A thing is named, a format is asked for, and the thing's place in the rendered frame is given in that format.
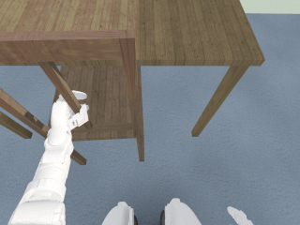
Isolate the chair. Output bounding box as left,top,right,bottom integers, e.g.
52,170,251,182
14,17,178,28
0,29,144,165

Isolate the robot left hand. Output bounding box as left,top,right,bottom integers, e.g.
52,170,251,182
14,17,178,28
51,90,89,130

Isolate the left robot upper arm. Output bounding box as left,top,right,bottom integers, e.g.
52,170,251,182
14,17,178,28
10,200,66,225

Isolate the robot right hand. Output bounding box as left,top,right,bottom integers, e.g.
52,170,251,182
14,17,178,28
227,206,253,225

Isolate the table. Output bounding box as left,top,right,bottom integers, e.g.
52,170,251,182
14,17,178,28
0,0,265,139

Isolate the right robot thigh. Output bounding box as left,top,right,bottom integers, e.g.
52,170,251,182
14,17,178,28
164,202,202,225

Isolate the robot left shin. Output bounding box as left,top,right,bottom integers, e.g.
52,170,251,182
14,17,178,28
117,202,128,206

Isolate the left robot forearm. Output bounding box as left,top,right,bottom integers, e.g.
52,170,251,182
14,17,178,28
7,126,74,225

